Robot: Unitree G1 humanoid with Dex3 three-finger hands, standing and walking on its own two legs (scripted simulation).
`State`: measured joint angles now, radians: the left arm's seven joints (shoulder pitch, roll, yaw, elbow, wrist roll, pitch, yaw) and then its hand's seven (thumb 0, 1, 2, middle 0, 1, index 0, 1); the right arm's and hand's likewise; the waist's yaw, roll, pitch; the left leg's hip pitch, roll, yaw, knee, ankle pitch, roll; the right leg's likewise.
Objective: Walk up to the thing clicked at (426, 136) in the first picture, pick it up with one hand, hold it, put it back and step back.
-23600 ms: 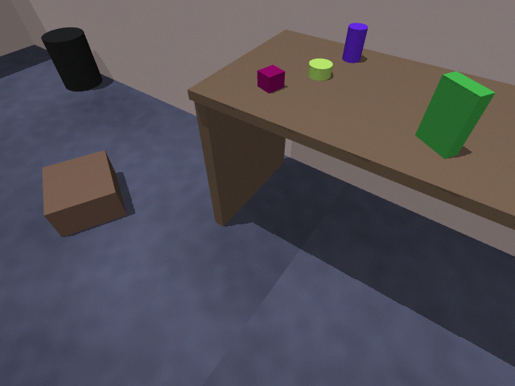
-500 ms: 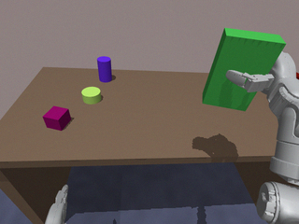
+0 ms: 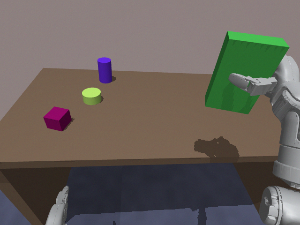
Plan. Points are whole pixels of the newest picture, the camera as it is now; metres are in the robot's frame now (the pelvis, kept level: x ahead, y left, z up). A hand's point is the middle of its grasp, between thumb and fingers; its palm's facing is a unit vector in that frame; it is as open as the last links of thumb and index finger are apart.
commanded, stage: crouch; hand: right
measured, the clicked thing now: (238, 76) +0.35 -0.17 +0.30
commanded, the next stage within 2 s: lower in 1.20 s
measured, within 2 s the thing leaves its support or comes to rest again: neither
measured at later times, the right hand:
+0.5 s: hand (234, 84) +0.38 -0.18 +0.26, palm faces +0.17 +0.99 +0.00, open 8.9 cm
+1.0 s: hand (221, 92) +0.44 -0.19 +0.19, palm faces +0.17 +0.99 -0.01, open 9.0 cm
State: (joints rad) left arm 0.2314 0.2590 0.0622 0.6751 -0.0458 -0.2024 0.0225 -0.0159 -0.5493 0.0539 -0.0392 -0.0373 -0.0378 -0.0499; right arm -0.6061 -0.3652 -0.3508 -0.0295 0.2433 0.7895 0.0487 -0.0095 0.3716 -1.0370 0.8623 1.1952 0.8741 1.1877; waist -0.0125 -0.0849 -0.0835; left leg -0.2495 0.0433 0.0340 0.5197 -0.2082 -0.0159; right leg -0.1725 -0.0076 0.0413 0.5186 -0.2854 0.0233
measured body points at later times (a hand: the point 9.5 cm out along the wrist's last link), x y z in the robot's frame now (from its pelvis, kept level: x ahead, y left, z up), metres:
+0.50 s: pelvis +0.00 +0.00 +0.00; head -0.04 +0.03 +0.45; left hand +0.16 +0.26 -0.08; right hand +0.36 -0.24 +0.26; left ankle +0.05 +0.13 -0.73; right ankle +0.00 -0.14 -0.73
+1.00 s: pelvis +0.01 +0.00 +0.00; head +0.00 +0.02 +0.45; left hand +0.15 +0.27 -0.08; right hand +0.42 -0.24 +0.20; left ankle +0.05 +0.13 -0.73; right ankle +0.00 -0.14 -0.73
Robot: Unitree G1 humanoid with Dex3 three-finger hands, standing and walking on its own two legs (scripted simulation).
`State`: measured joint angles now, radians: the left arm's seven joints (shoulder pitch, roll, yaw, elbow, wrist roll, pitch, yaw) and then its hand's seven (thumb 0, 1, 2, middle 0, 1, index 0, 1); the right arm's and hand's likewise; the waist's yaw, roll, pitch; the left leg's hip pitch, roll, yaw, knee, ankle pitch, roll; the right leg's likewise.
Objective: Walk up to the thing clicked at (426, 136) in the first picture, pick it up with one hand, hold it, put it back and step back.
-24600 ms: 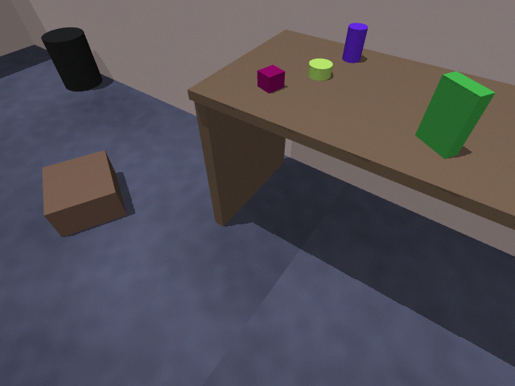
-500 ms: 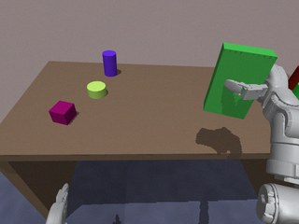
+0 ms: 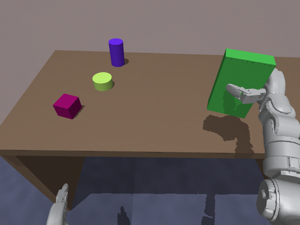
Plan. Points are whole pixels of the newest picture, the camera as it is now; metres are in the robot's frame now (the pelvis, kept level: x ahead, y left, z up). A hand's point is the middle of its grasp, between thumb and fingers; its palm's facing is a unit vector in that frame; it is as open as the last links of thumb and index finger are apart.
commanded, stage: crouch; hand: right
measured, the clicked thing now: (235, 86) +0.43 -0.19 +0.19
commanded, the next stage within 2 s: lower in 0.20 s
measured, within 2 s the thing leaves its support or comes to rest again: rests again in 1.82 s
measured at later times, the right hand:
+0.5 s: hand (236, 88) +0.45 -0.21 +0.16, palm faces +0.17 +0.99 +0.01, open 9.0 cm
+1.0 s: hand (229, 98) +0.46 -0.20 +0.11, palm faces +0.17 +0.99 +0.01, open 9.0 cm
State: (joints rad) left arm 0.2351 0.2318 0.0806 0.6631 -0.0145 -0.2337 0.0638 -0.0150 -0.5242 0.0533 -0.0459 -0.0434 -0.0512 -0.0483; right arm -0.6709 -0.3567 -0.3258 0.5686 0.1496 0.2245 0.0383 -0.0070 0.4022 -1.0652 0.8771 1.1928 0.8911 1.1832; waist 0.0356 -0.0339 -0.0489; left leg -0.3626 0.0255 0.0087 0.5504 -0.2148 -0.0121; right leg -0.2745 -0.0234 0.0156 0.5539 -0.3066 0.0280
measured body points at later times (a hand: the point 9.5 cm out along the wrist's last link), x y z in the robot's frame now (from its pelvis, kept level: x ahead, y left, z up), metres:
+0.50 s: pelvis +0.00 +0.00 +0.00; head +0.02 +0.00 +0.45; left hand +0.15 +0.26 -0.08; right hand +0.44 -0.26 +0.16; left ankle +0.04 +0.13 -0.73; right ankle -0.01 -0.14 -0.73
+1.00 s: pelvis +0.00 -0.01 -0.01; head +0.04 -0.02 +0.44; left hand +0.14 +0.26 -0.08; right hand +0.45 -0.26 +0.11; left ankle +0.04 +0.13 -0.73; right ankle -0.01 -0.14 -0.73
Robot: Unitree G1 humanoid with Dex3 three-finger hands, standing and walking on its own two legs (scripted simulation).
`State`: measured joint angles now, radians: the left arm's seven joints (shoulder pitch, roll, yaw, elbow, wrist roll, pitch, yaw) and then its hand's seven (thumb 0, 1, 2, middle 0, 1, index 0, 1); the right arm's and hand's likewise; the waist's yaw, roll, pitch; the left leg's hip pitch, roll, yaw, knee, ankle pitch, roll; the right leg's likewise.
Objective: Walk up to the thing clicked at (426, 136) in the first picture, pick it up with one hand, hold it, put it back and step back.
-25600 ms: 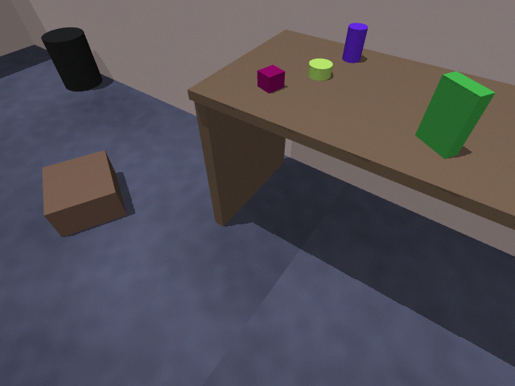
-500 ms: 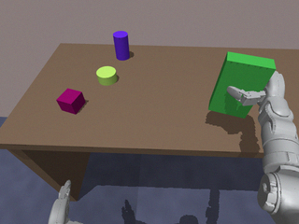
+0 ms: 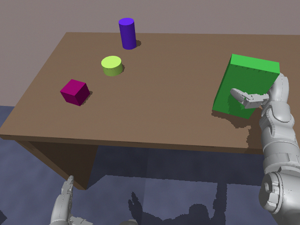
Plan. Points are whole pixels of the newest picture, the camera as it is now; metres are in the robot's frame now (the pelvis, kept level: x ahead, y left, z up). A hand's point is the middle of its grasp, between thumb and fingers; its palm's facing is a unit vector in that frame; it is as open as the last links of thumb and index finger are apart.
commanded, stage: lower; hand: right
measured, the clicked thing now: (240, 89) +0.46 -0.19 +0.11
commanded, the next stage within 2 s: loosen in 0.84 s
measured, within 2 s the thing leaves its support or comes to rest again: rests again in 0.82 s
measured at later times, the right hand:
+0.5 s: hand (246, 91) +0.47 -0.21 +0.10, palm faces +0.20 +0.98 +0.01, open 9.0 cm
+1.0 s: hand (246, 90) +0.49 -0.22 +0.09, palm faces +0.20 +0.98 +0.01, open 9.0 cm
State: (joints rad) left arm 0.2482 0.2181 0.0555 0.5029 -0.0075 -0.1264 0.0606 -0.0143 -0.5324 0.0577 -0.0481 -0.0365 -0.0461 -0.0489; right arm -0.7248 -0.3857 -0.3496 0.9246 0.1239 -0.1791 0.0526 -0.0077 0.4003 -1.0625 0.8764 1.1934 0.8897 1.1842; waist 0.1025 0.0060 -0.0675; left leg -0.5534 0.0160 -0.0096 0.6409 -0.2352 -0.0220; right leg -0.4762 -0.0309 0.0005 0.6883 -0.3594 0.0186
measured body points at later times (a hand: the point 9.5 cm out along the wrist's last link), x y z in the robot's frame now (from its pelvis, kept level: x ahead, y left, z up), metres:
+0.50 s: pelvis +0.00 +0.00 -0.01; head +0.06 -0.02 +0.43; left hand +0.14 +0.27 -0.07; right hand +0.45 -0.26 +0.10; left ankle +0.05 +0.13 -0.72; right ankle -0.01 -0.13 -0.72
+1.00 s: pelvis -0.01 +0.00 -0.03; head +0.08 -0.02 +0.42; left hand +0.14 +0.27 -0.07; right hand +0.47 -0.27 +0.09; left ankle +0.05 +0.13 -0.72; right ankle -0.01 -0.13 -0.72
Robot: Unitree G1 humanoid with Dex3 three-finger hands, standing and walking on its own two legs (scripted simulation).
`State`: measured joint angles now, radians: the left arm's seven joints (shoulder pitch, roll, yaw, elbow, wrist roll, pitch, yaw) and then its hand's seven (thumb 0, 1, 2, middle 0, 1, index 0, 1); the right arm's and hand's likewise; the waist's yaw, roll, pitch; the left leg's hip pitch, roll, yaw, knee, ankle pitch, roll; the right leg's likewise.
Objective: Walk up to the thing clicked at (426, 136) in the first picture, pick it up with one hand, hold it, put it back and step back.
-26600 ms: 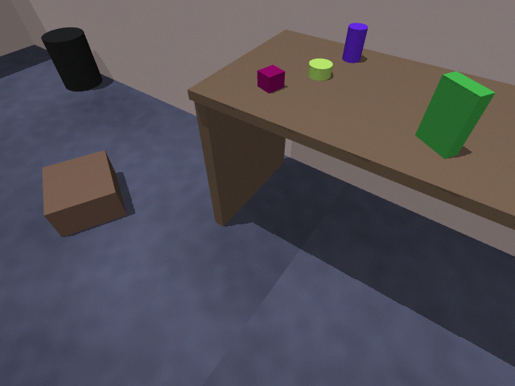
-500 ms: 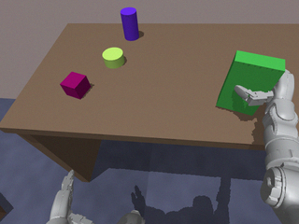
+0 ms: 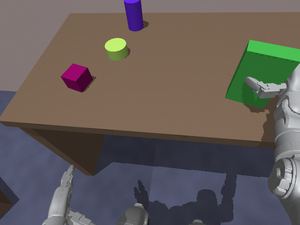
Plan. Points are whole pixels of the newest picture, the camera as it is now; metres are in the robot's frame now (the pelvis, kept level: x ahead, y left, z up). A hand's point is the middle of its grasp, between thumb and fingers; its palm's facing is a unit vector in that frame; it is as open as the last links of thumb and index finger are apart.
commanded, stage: loosen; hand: right
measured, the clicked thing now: (256, 77) +0.50 -0.20 +0.10
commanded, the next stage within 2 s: open in 0.06 s
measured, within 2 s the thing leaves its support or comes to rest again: neither
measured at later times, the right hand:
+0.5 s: hand (264, 77) +0.49 -0.22 +0.11, palm faces +0.20 +0.98 +0.01, open 10.6 cm
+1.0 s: hand out of the picture +0.49 -0.26 +0.20, palm faces +0.25 +0.97 -0.01, open 16.1 cm
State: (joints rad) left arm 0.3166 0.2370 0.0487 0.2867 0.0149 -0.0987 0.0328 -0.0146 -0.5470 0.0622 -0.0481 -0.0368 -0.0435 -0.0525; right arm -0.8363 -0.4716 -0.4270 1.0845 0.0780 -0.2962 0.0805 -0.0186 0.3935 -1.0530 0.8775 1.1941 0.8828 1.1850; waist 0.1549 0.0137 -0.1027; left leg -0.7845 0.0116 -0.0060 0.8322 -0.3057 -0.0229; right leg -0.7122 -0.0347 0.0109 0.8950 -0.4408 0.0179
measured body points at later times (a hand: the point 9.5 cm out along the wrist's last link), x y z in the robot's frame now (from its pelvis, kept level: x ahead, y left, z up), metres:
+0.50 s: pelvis +0.01 +0.00 +0.00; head +0.09 -0.02 +0.44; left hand +0.15 +0.27 -0.04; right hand +0.48 -0.27 +0.11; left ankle +0.05 +0.14 -0.69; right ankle -0.01 -0.13 -0.69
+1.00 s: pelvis +0.01 +0.00 +0.01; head +0.07 -0.01 +0.46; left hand +0.16 +0.27 -0.04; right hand +0.47 -0.31 +0.20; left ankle +0.05 +0.14 -0.69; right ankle -0.01 -0.13 -0.69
